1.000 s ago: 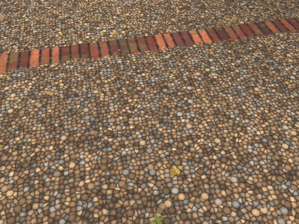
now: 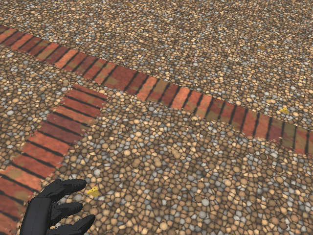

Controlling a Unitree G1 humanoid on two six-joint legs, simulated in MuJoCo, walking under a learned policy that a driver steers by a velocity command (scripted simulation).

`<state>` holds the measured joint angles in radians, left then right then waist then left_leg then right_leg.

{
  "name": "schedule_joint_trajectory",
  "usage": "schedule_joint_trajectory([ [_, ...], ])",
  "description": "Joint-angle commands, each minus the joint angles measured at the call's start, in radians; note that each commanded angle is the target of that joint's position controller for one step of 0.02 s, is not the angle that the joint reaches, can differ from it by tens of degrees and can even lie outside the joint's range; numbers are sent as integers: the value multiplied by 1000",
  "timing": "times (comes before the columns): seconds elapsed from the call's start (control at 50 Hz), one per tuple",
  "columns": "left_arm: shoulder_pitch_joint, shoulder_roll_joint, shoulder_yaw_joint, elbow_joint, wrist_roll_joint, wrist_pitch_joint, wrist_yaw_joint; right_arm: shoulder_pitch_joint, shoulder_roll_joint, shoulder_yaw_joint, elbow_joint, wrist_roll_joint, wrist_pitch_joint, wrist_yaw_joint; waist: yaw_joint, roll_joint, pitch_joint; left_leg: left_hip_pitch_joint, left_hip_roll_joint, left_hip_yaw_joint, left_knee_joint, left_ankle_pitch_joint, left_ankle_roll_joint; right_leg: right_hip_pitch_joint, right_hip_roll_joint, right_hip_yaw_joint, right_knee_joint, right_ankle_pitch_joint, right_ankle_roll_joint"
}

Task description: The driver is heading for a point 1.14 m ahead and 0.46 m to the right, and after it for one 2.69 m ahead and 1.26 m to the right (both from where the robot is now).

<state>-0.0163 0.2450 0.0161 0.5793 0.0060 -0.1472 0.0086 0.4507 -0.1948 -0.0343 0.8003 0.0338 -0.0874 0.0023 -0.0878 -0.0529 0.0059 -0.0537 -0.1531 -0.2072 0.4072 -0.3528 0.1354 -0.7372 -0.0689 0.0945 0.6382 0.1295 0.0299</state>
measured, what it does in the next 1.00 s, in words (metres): walks ahead, turning right: right foot, then left foot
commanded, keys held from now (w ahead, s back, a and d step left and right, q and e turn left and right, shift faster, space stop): w+e+shift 1.00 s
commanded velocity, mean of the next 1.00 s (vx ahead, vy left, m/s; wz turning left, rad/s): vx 1.00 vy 0.00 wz -0.60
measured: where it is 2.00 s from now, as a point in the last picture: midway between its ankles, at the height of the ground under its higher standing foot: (232, 93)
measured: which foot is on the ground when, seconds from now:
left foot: down 0.00-0.14, up 0.16-0.54, down 0.56-1.00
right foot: up 0.00-0.10, down 0.12-0.56, up 0.58-0.98, down 1.00-1.00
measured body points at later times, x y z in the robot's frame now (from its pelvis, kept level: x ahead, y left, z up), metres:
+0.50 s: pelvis +0.45 -0.04 +0.00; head +0.47 -0.05 +0.45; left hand +0.41 +0.22 -0.13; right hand +0.72 -0.26 -0.02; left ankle +0.68 +0.09 -0.70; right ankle +0.30 -0.12 -0.74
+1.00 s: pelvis +0.85 -0.18 -0.04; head +0.86 -0.21 +0.40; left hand +1.20 -0.17 -0.08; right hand +0.65 -0.39 -0.18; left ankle +0.71 +0.09 -0.71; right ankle +0.95 -0.34 -0.73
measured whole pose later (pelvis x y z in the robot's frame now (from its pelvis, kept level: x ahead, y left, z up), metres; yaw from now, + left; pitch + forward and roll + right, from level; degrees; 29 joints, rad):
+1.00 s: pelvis +0.85 -0.18 -0.04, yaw -41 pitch +0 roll +3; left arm 0.04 0.31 0.03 0.54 -0.04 -0.04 -0.08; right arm 0.43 -0.31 -0.06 0.86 -0.01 -0.08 -0.01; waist -0.08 -0.03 0.04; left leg 0.25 0.04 0.26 0.47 -0.45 -0.07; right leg -0.66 -0.02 -0.11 0.75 -0.05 -0.16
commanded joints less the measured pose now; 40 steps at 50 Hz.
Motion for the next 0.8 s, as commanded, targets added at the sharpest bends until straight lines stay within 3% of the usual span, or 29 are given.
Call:
schedule_joint_trajectory([
  [0.02, -136, 88, 31, -97, -28, -22, -11, 7, -141, -37, -28, 2, -15, -16, -18, 173, 63, -130, 218, -147, -129, 274, 96, 209, 47, -66, -158, 104, -16],
  [0.04, -135, 102, 38, -98, -33, -25, -18, 12, -150, -40, -17, -4, -9, -21, -19, 181, 70, -38, 249, -146, -111, 363, 93, 175, 44, -74, -180, 74, -36],
  [0.08, -51, 146, 61, -86, -38, -27, -24, 5, -190, -53, -10, -30, 6, -21, 28, 198, 14, 130, 284, -114, 0, 849, 71, 217, 89, -136, -170, -87, -93],
  [0.1, 72, 187, 81, -61, -51, -21, -20, -15, -211, -55, -15, -58, 14, -13, 98, 218, -66, 189, 280, -81, 154, 1150, 60, 318, 125, -176, -144, -176, -127],
  [0.12, 299, 210, 89, -13, -59, -9, -15, -106, -228, -53, -41, -73, 19, -5, 231, 239, -178, 107, 267, -29, 398, 1278, 42, 557, 86, -151, -115, -180, -172],
  [0.14, 587, 225, 78, 58, -40, 9, -13, -174, -172, -29, -75, -94, 10, 0, 329, 92, -345, -152, 207, 7, 794, 972, 35, 925, -25, 46, -16, -343, -224],
  [0.16, 606, 245, 91, 112, -20, 1, -32, 36, -65, -4, -64, -17, -16, 10, 164, -495, -409, -601, -5, 51, 1152, -2, -78, 1227, -256, 725, -288, -696, -455],
  [0.18, 538, 126, 71, 94, -16, 6, -30, -16, -137, 4, -72, 3, -44, 18, 186, -335, -276, -770, 89, -3, 1148, -37, -29, 1209, -235, 873, -398, -911, -407],
  [0.2, 504, 90, 63, 86, 0, 15, -25, -199, -179, 3, -112, 7, -62, 28, 214, -136, -146, -806, 128, 2, 1122, -5, -17, 1091, -208, 699, -383, -770, -369],
  [0.22, 491, 102, 64, 90, 5, 17, -40, -304, -153, 13, -149, -22, -76, 30, 183, 84, -47, -771, 140, 34, 1034, 17, -5, 926, -151, 601, -410, -608, -343],
  [0.24, 460, 98, 61, 94, -2, 13, -51, -348, -141, 9, -165, -49, -84, 28, 142, 159, -12, -728, 167, 39, 909, 45, -7, 818, -104, 520, -420, -494, -330],
  [0.26, 439, 94, 57, 99, -5, 15, -50, -329, -121, 11, -172, -51, -85, 29, 97, 127, 3, -683, 183, 43, 837, 57, -23, 748, -65, 467, -439, -436, -329],
  [0.32, 438, 82, 50, 119, -40, 24, -39, -323, -112, 15, -187, -59, -78, 14, 60, 65, 49, -643, 205, 88, 645, 73, -93, 601, -28, 388, -457, -305, -337],
  [0.36, 431, 109, 60, 116, -44, 28, -19, -446, -100, 27, -236, -60, -83, 12, 91, 49, 95, -563, 188, 130, 434, 213, -128, 453, 1, 328, -484, -261, -324],
  [0.4, 438, 130, 67, 123, -45, 37, -9, -537, -73, 33, -268, -55, -86, 17, 128, 7, 102, -355, 140, 159, 254, 404, -148, 292, 44, 277, -489, -271, -277],
  [0.44, 481, 136, 72, 140, -57, 39, -9, -556, -108, 11, -283, -37, -84, 12, 145, -29, 76, -225, 117, 134, 173, 510, -164, 286, 30, 315, -478, -324, -245],
  [0.5, 515, 112, 70, 163, -67, 51, -5, -561, -173, -27, -298, -9, -86, -3, 134, -53, 48, -202, 109, 107, 66, 402, -154, 478, 13, 362, -347, -219, -204],
  [0.52, 504, 121, 74, 163, -62, 58, -4, -501, -202, -46, -291, -7, -91, -8, 89, -59, 4, -141, 103, 119, 52, 334, -134, 527, 26, 348, -232, -36, -180],
  [0.54, 468, 133, 76, 147, -46, 63, -8, -355, -233, -65, -273, -4, -93, -14, 2, -66, -100, 22, 150, 104, 77, 301, -100, 507, 52, 310, -37, 83, -147],
  [0.56, 416, 92, 60, 102, -11, 67, -11, -83, -285, -83, -236, -4, -81, -29, -115, -11, -299, 343, 310, -34, 141, 123, -39, 347, 84, 250, 287, -11, -123],
  [0.58, 605, -55, 10, 79, -53, 56, -15, 19, -364, -93, -196, -31, -69, -15, -20, 420, -511, 695, 603, -599, 15, -207, 143, 15, 177, 146, 645, -664, -83],
  [0.6, 582, 17, 9, 86, -97, 61, 1, 4, -286, -84, -189, -26, -61, -5, -36, 451, -429, 627, 611, -773, -91, -502, 142, -152, 71, 103, 809, -630, -90],
  [0.62, 448, 84, 26, 80, -82, 67, 9, -48, -206, -70, -190, -20, -51, -12, -65, 314, -232, 485, 549, -587, -111, -403, 88, -223, 37, 58, 839, -546, -93],
  [0.64, 357, 97, 31, 64, -53, 70, 7, -86, -185, -61, -170, -28, -41, -13, -49, 147, -118, 328, 512, -407, -109, -170, 59, -199, -2, 27, 813, -480, -91],
  [0.66, 293, 85, 34, 44, -32, 72, 0, -117, -165, -55, -153, -44, -35, -9, -22, 84, -42, 187, 468, -283, -127, -10, 47, -153, -31, 19, 768, -449, -93],
  [0.68, 282, 61, 35, 28, -37, 82, -12, -149, -143, -47, -135, -59, -35, -6, 21, 103, 1, 84, 438, -187, -152, 61, 36, -110, -64, 25, 740, -437, -95],
  [0.72, 268, 16, 26, -4, -61, 109, -25, -190, -108, -42, -104, -41, -38, 5, 64, 139, 42, -13, 426, -53, -191, 145, 23, -105, -109, 18, 712, -454, -96],
  [0.74, 255, 12, 22, -18, -56, 117, -30, -204, -115, -45, -92, -33, -40, 8, 79, 132, 58, -41, 426, 3, -208, 209, 23, -120, -118, 13, 705, -428, -92],
  [0.8, 216, 39, 17, -46, -37, 116, -44, -264, -176, -55, -77, -35, -47, -1, 117, 108, 101, -121, 399, 185, -254, 340, 5, -108, -125, 1, 581, -242, -68],
])
Keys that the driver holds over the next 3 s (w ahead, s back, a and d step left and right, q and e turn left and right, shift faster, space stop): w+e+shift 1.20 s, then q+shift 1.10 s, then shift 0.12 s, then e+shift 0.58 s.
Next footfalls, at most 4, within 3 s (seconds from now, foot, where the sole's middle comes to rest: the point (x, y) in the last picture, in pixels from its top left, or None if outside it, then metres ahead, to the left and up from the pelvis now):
0.12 right None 0.33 -0.12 -0.77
0.56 left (121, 182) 0.73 0.07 -0.77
1.00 right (202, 136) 0.98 -0.36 -0.77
1.42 left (220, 86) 1.37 -0.55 -0.77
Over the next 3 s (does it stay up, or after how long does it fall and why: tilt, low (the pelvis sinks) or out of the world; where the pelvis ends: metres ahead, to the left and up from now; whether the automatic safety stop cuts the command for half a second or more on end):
stays up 1.29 -0.57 -0.01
